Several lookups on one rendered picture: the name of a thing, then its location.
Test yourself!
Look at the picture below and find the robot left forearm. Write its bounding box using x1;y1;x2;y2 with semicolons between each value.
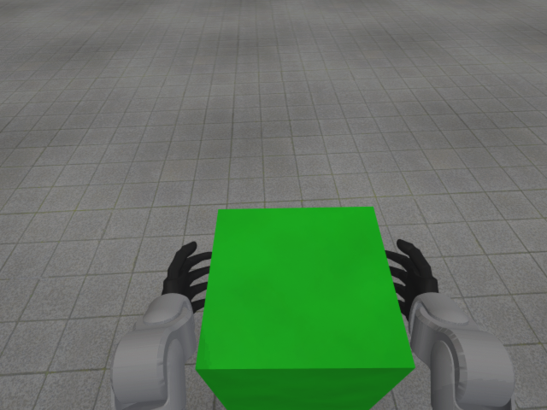
110;293;197;410

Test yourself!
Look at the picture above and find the robot left hand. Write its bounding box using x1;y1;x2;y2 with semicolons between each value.
162;242;212;314

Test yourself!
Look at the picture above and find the robot right forearm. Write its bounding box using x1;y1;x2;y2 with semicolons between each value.
409;292;515;410

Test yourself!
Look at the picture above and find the carton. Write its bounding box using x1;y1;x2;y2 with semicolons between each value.
195;207;415;410

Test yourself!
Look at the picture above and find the robot right hand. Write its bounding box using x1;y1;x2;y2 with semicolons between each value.
385;239;438;322

